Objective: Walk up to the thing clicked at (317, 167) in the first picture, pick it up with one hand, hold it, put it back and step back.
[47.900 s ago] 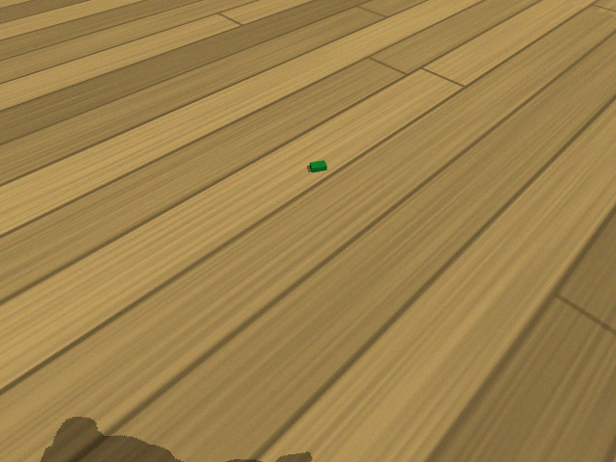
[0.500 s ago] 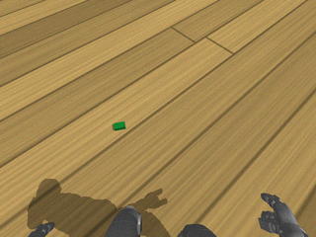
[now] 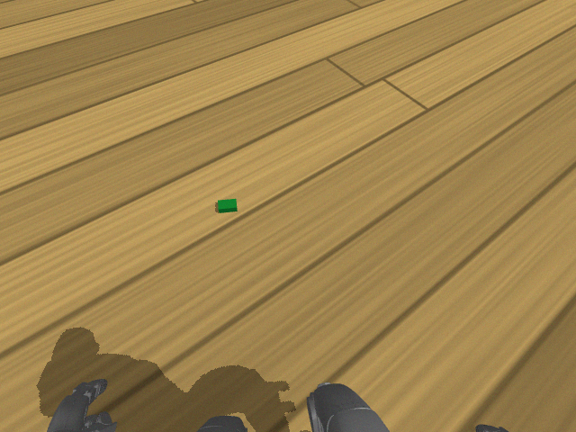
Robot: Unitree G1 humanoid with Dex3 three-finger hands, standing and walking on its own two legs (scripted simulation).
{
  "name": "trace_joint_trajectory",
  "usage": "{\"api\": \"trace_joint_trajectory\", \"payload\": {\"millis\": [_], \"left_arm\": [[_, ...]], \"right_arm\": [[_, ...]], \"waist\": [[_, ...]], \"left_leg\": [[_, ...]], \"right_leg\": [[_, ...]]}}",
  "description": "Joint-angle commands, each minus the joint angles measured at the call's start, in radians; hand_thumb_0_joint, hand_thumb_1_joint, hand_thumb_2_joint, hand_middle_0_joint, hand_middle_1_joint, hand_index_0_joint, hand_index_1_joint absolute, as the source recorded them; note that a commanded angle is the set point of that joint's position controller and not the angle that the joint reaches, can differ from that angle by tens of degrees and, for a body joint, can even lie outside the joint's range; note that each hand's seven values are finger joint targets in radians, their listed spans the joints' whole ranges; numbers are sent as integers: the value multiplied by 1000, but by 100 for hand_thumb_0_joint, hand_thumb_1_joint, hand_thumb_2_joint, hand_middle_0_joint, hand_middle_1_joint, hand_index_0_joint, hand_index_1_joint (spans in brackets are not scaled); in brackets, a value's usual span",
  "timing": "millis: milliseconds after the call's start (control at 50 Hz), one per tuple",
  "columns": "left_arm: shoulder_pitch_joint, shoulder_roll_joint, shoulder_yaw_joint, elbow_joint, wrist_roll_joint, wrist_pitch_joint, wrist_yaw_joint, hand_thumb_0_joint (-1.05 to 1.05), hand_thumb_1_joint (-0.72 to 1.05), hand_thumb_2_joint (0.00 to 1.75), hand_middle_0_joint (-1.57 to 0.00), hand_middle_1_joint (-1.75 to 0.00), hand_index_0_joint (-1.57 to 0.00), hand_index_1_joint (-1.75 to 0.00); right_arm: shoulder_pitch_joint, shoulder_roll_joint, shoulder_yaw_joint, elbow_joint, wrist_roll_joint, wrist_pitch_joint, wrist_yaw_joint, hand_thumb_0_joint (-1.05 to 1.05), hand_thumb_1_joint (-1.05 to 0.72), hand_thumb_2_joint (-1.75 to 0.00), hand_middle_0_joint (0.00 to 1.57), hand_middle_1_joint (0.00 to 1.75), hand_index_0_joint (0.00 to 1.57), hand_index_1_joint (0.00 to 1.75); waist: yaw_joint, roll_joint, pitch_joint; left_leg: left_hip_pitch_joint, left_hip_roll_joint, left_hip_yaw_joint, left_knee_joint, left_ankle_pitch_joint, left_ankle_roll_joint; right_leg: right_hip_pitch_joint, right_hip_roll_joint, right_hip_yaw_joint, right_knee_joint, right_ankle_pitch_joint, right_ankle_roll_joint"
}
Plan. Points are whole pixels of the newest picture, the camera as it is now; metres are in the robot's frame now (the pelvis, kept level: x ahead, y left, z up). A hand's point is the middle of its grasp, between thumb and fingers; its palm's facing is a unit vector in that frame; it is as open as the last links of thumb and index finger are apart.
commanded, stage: step back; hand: left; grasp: from above
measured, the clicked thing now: (227, 205) +0.99 +0.21 -0.75
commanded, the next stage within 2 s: stand in 1.28 s
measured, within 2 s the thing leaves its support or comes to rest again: neither
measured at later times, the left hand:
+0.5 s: hand out of the picture -0.06 +0.26 -0.14, palm faces +0.03 -0.91 -0.42, open 7.4 cm
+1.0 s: hand out of the picture -0.01 +0.22 -0.13, palm faces +0.03 -0.91 -0.40, open 7.4 cm
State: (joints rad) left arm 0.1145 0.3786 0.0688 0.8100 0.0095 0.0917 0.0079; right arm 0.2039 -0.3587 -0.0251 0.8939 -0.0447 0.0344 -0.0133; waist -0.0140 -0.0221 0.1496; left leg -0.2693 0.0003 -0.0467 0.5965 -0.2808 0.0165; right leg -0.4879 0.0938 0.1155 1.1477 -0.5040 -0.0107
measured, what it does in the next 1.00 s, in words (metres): steps on the spot: right foot, then left foot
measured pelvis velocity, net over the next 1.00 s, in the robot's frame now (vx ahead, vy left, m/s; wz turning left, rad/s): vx -0.08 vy -0.05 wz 0.01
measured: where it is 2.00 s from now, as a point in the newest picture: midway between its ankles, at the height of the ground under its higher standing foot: outside the picture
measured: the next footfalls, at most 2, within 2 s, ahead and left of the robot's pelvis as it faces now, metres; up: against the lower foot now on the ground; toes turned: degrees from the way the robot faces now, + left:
right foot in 0.18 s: -0.08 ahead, -0.15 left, +0.00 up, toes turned -1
left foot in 0.48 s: -0.09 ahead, +0.10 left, +0.00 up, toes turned -3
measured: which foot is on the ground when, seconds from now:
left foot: down 0.00-0.20, up 0.22-0.46, down 0.48-0.80, up 0.82-1.00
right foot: up 0.00-0.16, down 0.18-0.52, up 0.54-0.76, down 0.78-1.00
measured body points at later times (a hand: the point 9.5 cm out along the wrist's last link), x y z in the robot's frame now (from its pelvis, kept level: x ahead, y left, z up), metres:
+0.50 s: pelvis -0.12 -0.02 -0.01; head -0.11 -0.03 +0.44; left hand -0.06 +0.31 -0.11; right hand -0.07 -0.33 -0.14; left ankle -0.13 +0.11 -0.73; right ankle -0.12 -0.14 -0.73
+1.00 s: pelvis -0.08 -0.05 +0.00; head -0.06 -0.07 +0.45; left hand -0.01 +0.27 -0.10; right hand -0.02 -0.36 -0.14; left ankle -0.07 +0.10 -0.69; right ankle -0.07 -0.15 -0.73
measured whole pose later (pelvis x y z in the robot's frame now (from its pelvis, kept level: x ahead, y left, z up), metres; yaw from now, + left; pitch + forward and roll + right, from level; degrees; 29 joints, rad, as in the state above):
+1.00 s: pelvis -0.08 -0.05 +0.00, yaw +1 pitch -3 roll +0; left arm 0.20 0.33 0.05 0.96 0.03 -0.05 0.00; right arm 0.23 -0.41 -0.06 0.98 -0.02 0.01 0.00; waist 0.02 0.06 0.08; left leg -0.40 -0.01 -0.10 0.92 -0.43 0.00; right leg -0.23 0.00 -0.05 0.57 -0.29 -0.03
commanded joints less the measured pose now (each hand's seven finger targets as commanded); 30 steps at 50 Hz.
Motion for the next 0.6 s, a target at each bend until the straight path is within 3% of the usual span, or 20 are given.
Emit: {"api": "trace_joint_trajectory", "payload": {"millis": [0, 40, 80, 120, 140, 160, 180, 200, 220, 260, 280, 380, 420, 440, 460, 480, 500, 520, 540, 580], "left_arm": [[27, 189, 66, -63, 2, -35, 4, 0, 90, 90, -20, -30, -20, -30], [24, 169, 51, -68, 9, -58, 4, 0, 90, 90, -20, -30, -20, -30], [41, 171, 47, -42, 11, -79, 3, 0, 90, 90, -20, -30, -20, -30], [127, 154, 45, 18, 14, -97, 8, 0, 90, 90, -20, -30, -20, -30], [172, 176, 48, 52, 26, -106, 14, 0, 90, 90, -20, -30, -20, -30], [165, 240, 67, 60, 41, -113, 15, 0, 90, 90, -20, -30, -20, -30], [144, 317, 89, 39, 42, -114, 14, 0, 90, 90, -20, -30, -20, -30], [55, 399, 100, 8, 48, -110, 17, 0, 90, 90, -20, -30, -20, -30], [-29, 365, 94, -12, 40, -113, 19, 0, 90, 90, -20, -30, -20, -30], [-54, 260, 61, -4, 33, -124, 16, 0, 90, 90, -20, -30, -20, -30], [-45, 249, 65, 8, 34, -125, 17, 0, 90, 90, -20, -30, -20, -30], [57, 281, 78, 41, 48, -127, 0, 0, 90, 90, -20, -30, -20, -30], [44, 277, 73, 37, 39, -115, -7, 0, 90, 90, -20, -30, -20, -30], [41, 263, 62, 42, 34, -109, -10, 0, 90, 90, -20, -30, -20, -30], [77, 223, 41, 40, 31, -106, -11, 0, 90, 90, -20, -30, -20, -30], [82, 175, 29, 34, 23, -108, -11, 0, 90, 90, -20, -30, -20, -30], [35, 160, 24, 27, 8, -111, -10, 0, 90, 90, -20, -30, -20, -30], [-30, 249, 52, 32, 24, -117, -5, 0, 90, 90, -20, -30, -20, -30], [-12, 268, 54, 34, 20, -121, -11, 0, 90, 90, -20, -30, -20, -30], [36, 220, 46, 48, 12, -131, -21, 0, 90, 90, -20, -30, -20, -30]], "right_arm": [[-88, -260, -78, -111, 2, -28, -16, 0, -90, -90, 20, 30, 20, 30], [-44, -252, -82, -101, 3, -22, -16, 0, -90, -90, 20, 30, 20, 30], [-12, -271, -87, -93, 5, -16, -9, 0, -90, -90, 20, 30, 20, 30], [-38, -285, -87, -91, 12, 0, -3, 0, -90, -90, 20, 30, 20, 30], [-65, -268, -80, -99, 19, 5, -2, 0, -90, -90, 20, 30, 20, 30], [-61, -210, -65, -110, 22, 4, 1, 0, -90, -90, 20, 30, 20, 30], [-68, -168, -49, -133, 19, -1, -1, 0, -90, -90, 20, 30, 20, 30], [-128, -218, -72, -128, 15, 4, -16, 0, -90, -90, 20, 30, 20, 30], [-110, -262, -92, -102, 26, 0, -12, 0, -90, -90, 20, 30, 20, 30], [-88, -242, -80, -56, 35, -6, 1, 0, -90, -90, 20, 30, 20, 30], [-63, -214, -70, -52, 36, -11, 1, 0, -90, -90, 20, 30, 20, 30], [-79, -209, -67, -42, 12, -41, 21, 0, -90, -90, 20, 30, 20, 30], [-32, -202, -74, -18, 12, -57, 24, 0, -90, -90, 20, 30, 20, 30], [0, -192, -79, 4, 12, -65, 22, 0, -90, -90, 20, 30, 20, 30], [23, -210, -90, 14, 6, -75, 17, 0, -90, -90, 20, 30, 20, 30], [62, -247, -106, 23, -4, -82, 12, 0, -90, -90, 20, 30, 20, 30], [61, -342, -118, 17, -3, -81, 13, 0, -90, -90, 20, 30, 20, 30], [61, -387, -130, 16, 6, -80, 18, 0, -90, -90, 20, 30, 20, 30], [23, -352, -125, 5, 3, -80, 20, 0, -90, -90, 20, 30, 20, 30], [-4, -276, -101, -1, 0, -86, 20, 0, -90, -90, 20, 30, 20, 30]], "waist": [[36, 158, -100], [8, 186, -154], [-15, 222, -224], [22, 217, -262], [42, 169, -274], [34, 32, -244], [41, -157, -193], [87, -197, -146], [42, -168, -70], [8, -54, -36], [9, -90, -52], [80, -173, -59], [50, -167, -73], [32, -137, -95], [23, -76, -135], [7, 58, -173], [-11, 195, -129], [-41, 152, -40], [-11, 106, -12], [13, 133, -33]], "left_leg": [[11, 211, -162, -174, 376, 192], [167, 210, -150, -117, 391, 202], [227, 206, -143, -91, 282, 197], [186, 188, -111, -7, 246, 157], [92, 165, -89, 58, 213, 127], [-135, 87, -61, 152, 43, 70], [-341, -43, -26, 230, -242, 10], [-195, -6, -130, 363, -310, -20], [-98, 30, -148, 422, -255, -17], [-124, -47, -114, 426, -135, -18], [-167, -65, -102, 418, -120, -18], [-160, -20, -9, 99, -223, -38], [-34, -15, 34, -111, -201, -24], [48, -39, 51, -235, -112, -13], [180, -17, -23, -278, -54, 6], [309, 118, -257, -326, -156, 53], [276, 294, -534, -391, -431, 159], [84, 371, -614, -436, -554, 250], [54, 348, -536, -414, -496, 246], [145, 242, -337, -358, -255, 183]], "right_leg": [[47, -13, 12, -10, -15, 20], [36, -53, -28, -261, -36, 31], [107, -70, -88, -478, -23, 23], [255, -51, -136, -797, 150, 6], [359, -68, -93, -858, 246, -12], [452, -165, 123, -807, 227, -48], [445, -335, 362, -828, 147, -108], [126, -507, 490, -880, 27, -257], [-23, -498, 455, -882, 14, -253], [75, -320, 161, -807, 210, -167], [145, -290, 118, -780, 248, -147], [268, -311, 184, -834, -164, -161], [240, -323, 158, -788, -88, -163], [245, -288, 103, -725, -9, -137], [182, -250, 50, -614, 107, -99], [29, -176, -29, -436, 133, -54], [-142, -69, -153, -323, -23, -11], [-92, -135, -61, -227, -61, -14], [-54, -152, -45, -218, -35, -20], [-59, -149, -64, -306, 22, -22]]}}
